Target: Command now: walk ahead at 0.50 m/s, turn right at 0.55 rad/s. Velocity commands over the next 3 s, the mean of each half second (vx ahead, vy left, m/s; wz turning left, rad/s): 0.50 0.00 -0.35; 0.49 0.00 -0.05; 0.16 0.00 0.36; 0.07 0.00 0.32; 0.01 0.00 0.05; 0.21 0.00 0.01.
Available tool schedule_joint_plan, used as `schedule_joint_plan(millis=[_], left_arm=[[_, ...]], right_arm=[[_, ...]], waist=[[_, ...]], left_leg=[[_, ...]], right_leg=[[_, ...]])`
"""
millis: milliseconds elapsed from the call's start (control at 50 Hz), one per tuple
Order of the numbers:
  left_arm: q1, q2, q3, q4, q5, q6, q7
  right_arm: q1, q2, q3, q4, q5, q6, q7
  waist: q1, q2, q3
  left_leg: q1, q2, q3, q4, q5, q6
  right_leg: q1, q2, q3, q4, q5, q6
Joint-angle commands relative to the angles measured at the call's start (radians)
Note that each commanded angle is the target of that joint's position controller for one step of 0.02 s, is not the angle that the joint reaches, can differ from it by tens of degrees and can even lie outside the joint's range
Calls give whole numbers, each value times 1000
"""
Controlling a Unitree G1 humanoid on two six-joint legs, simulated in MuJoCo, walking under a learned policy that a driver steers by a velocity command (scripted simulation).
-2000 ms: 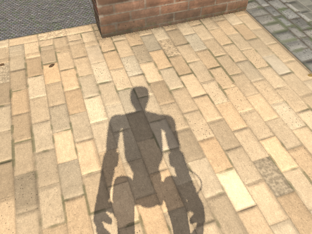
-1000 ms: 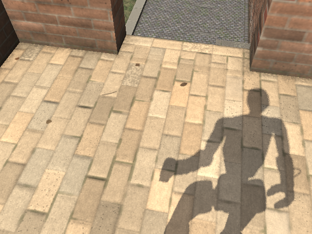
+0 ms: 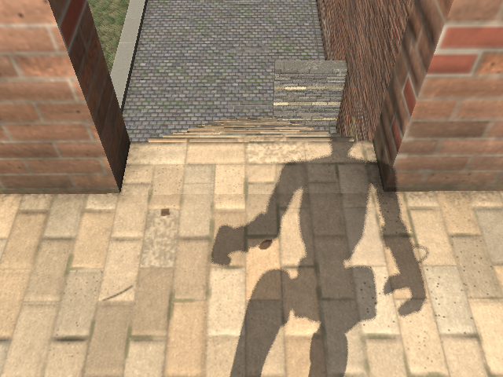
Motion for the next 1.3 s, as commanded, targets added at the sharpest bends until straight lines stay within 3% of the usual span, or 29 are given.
schedule_joint_plan(millis=[20, 40, 60, 120, 240, 340, 380, 420, 440, 460, 480, 500, 540, 580, 640, 760, 860, 900, 940, 960, 980, 1000, 1020, 1040, 1080, 1120, 1140, 1220, 1300], left_arm=[[170, 136, 38, -29, -4, -20, 9], [112, 102, 28, -46, -1, -21, 12], [91, 91, 23, -62, 9, -22, 17], [114, 124, 32, -63, 6, -28, 33], [211, 125, 24, -25, 0, -18, 56], [274, 141, 24, 9, 1, -12, 56], [268, 152, 29, 14, 3, -4, 61], [225, 146, 24, 3, 6, 2, 62], [205, 114, 9, -18, 16, 0, 60], [343, 42, -13, -20, 6, -13, 57], [358, 58, -20, -10, -2, -28, 51], [256, 137, -1, -24, -15, -33, 45], [118, 139, -1, -59, 12, -37, 45], [158, 110, 0, -49, 16, -28, 48], [160, 75, -9, -48, 18, -13, 53], [-29, 47, -28, -96, 21, -22, 42], [-135, 74, -30, -143, 5, -25, 20], [-108, 111, -22, -139, 7, -33, 19], [147, 184, 14, -73, 14, -37, 33], [330, 258, 29, -39, 32, -29, 45], [320, 289, 30, -21, 48, -18, 33], [305, 184, 4, -38, 37, -13, 27], [223, 149, -10, -49, 34, -13, 28], [157, 118, -19, -53, 35, -16, 25], [81, 74, -30, -48, 38, -24, 22], [49, 89, -20, -35, 70, -38, 32], [28, 112, -8, -31, 70, -43, 39], [64, 142, 13, 2, 40, -27, 83], [68, 155, 23, 19, 25, 13, 95]], right_arm=[[-91, -123, -17, -144, 10, -74, 6], [-84, -136, -27, -137, -16, -65, -2], [-63, -137, -32, -136, -23, -50, 0], [-74, -102, -27, -155, -38, -20, -3], [-270, -48, 2, -198, -29, -25, 15], [-364, -90, -5, -238, -17, -45, 43], [-329, -107, -12, -237, -16, -51, 48], [-158, -147, -35, -193, -20, -56, 42], [5, -190, -48, -167, -34, -57, 36], [142, -271, -72, -139, -45, -49, 34], [179, -213, -59, -113, -19, -45, 39], [112, -152, -39, -123, -5, -41, 35], [-16, -110, -17, -144, -27, -27, 31], [-54, -98, -6, -144, -35, -32, 34], [-47, -128, -13, -124, -23, -39, 36], [21, -181, -22, -75, -18, -19, 29], [70, -203, -27, -31, 1, 1, 28], [55, -220, -29, -20, -3, 18, 18], [33, -192, -12, -28, -9, 35, 18], [46, -127, 15, -46, -34, 28, 17], [182, -42, 35, -40, -19, 8, 31], [131, -173, 8, -17, 2, 3, 34], [55, -194, -2, -41, 15, 6, 33], [18, -176, 2, -46, 9, 17, 25], [17, -138, -1, -48, -1, 55, 18], [68, -101, 1, -40, -8, 80, 13], [62, -95, -3, -54, -15, 90, 5], [-45, -78, -4, -114, -16, 104, 16], [-111, -95, -25, -171, -15, 126, 33]], waist=[[59, 32, -177], [23, 31, -140], [-4, 8, -130], [-16, -3, -106], [76, -71, -78], [109, -83, -38], [82, -103, -39], [-15, -100, -130], [-88, -56, -269], [-74, 186, -429], [-77, 289, -436], [-86, 174, -260], [-47, 46, -78], [5, 85, -70], [21, 91, -70], [-46, 63, -40], [-72, 74, -10], [-41, 92, -49], [84, 86, -214], [149, -44, -362], [62, -327, -448], [111, -167, -394], [93, -125, -269], [62, -49, -211], [0, -63, -153], [-35, -86, -133], [-47, -119, -127], [-4, -103, -131], [28, -121, -111]], left_leg=[[-562, 33, -146, 162, 102, 35], [-494, 61, -141, 83, 141, 26], [-432, 77, -145, 51, 168, 17], [-407, 71, -111, -74, 228, -29], [-354, 13, -64, -508, 596, -42], [-405, -8, -77, -636, 533, 13], [-372, -18, -71, -661, 449, 45], [-128, -58, -29, -710, 452, 96], [146, 52, -137, -666, 501, 161], [549, 273, -532, -688, 365, 321], [594, 353, -813, -845, 137, 357], [465, 324, -715, -872, 5, 303], [191, 241, -486, -925, 187, 257], [75, 182, -374, -970, 351, 239], [36, 152, -255, -1009, 512, 255], [63, 97, -113, -1013, 572, 213], [209, 177, -171, -938, 547, 212], [245, 186, -177, -863, 648, 194], [173, 93, -101, -550, 888, 143], [-43, 27, -54, -224, 607, 87], [-387, -135, -79, 78, -121, 30], [-453, -88, -195, 185, -150, 28], [-484, -55, -172, 176, -87, 21], [-461, -14, -152, 118, -28, 9], [-360, 24, -155, 16, 66, -16], [-272, 13, -135, -66, 143, -44], [-268, 15, -123, -114, 172, -59], [-302, 30, -84, -299, 356, -43], [-272, 6, -32, -374, 307, -11]], right_leg=[[584, -309, 567, -365, 92, -210], [465, -271, 482, -376, 186, -191], [390, -246, 444, -398, 234, -185], [284, -210, 362, -425, 372, -187], [271, -146, 242, -412, 299, -99], [436, -246, 348, -344, 250, -96], [492, -273, 372, -305, 337, -79], [480, -212, 321, -131, 616, -43], [353, -158, 277, 96, 537, -10], [-14, -3, 184, 486, 136, 73], [-206, 23, 222, 618, -358, 78], [-295, -47, 234, 679, -296, 71], [-269, -137, 157, 584, -150, 78], [-163, -180, 148, 496, -91, 91], [-154, -192, 115, 399, -25, 123], [-89, -161, 75, 2, 253, 151], [-120, -139, 83, -116, 177, 119], [-41, -111, 61, -157, 102, 84], [331, -88, 24, -202, 125, 27], [630, -308, 259, -151, 290, -61], [841, -498, 666, -229, 399, -228], [769, -476, 613, -247, 434, -201], [645, -445, 435, -247, 581, -166], [538, -394, 328, -260, 669, -137], [367, -343, 217, -319, 686, -111], [251, -324, 126, -365, 698, -118], [232, -321, 86, -371, 707, -119], [281, -340, 26, -374, 548, -104], [288, -363, -7, -327, 403, -75]])
Next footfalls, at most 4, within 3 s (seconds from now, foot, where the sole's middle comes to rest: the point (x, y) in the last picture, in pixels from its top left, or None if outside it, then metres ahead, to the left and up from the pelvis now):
0.44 left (219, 374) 0.44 0.11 -0.75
0.94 right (322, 292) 0.66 -0.17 -0.75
1.42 left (235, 258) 0.77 0.07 -0.75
1.86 right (315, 243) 0.81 -0.16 -0.75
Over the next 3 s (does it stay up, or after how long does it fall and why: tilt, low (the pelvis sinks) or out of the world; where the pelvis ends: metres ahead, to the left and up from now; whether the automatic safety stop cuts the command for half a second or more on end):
stays up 0.83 -0.01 0.02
